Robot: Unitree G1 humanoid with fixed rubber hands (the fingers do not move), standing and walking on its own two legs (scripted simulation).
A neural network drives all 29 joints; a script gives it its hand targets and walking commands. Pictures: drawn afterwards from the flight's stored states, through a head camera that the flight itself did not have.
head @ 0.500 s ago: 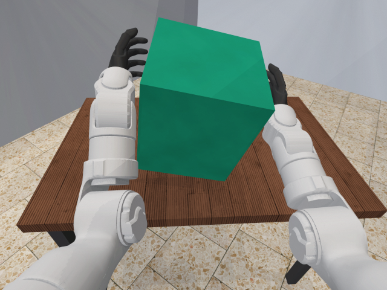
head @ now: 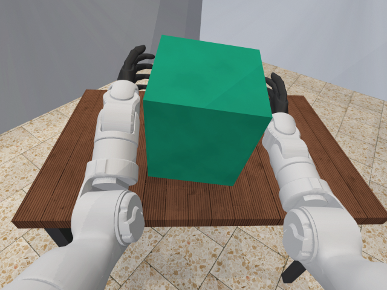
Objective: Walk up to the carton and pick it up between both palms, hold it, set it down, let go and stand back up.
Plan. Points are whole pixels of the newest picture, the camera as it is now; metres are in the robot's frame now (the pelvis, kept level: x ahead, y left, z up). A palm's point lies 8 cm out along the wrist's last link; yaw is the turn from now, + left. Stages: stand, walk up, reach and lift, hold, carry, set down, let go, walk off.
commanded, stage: set down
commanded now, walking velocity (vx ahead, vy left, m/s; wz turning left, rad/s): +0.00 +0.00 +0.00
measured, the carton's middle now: (200, 116) +0.43 -0.03 +0.15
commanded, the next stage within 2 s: none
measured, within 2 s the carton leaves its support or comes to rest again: neither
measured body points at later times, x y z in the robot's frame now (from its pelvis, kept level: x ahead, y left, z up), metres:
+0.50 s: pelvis +0.00 +0.00 +0.00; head -0.02 +0.03 +0.45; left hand +0.45 +0.10 +0.21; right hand +0.39 -0.20 +0.17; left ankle +0.00 +0.13 -0.75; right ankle -0.01 -0.12 -0.75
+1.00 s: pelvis +0.01 +0.01 +0.00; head +0.01 +0.03 +0.45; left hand +0.47 +0.08 +0.18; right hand +0.40 -0.21 +0.15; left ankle +0.00 +0.13 -0.75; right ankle -0.01 -0.12 -0.75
